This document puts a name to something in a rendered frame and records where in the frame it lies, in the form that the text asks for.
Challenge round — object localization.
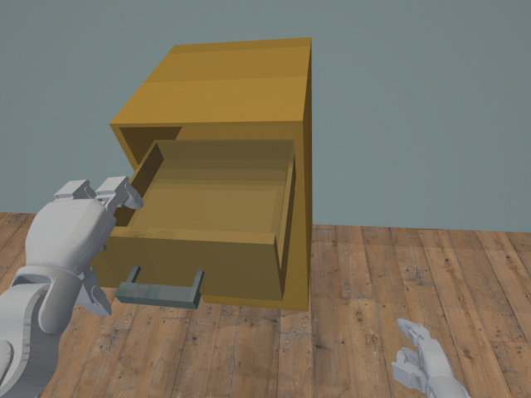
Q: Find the cabinet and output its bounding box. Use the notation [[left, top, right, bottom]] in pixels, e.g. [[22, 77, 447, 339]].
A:
[[109, 37, 312, 312]]

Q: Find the robot left hand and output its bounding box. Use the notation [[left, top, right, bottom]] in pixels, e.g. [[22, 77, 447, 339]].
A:
[[25, 176, 144, 317]]

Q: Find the handle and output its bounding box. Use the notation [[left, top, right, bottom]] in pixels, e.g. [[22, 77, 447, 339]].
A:
[[114, 265, 204, 309]]

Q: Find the robot right hand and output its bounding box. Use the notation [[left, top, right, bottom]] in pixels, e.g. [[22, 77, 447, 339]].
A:
[[392, 318, 455, 394]]

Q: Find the drawer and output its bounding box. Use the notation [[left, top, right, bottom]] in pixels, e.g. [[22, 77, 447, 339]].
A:
[[89, 139, 296, 302]]

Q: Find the right robot forearm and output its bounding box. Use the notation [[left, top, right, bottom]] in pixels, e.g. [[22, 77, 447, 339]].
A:
[[426, 376, 472, 398]]

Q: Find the left robot forearm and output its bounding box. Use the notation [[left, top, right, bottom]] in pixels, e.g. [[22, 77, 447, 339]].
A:
[[0, 265, 82, 398]]

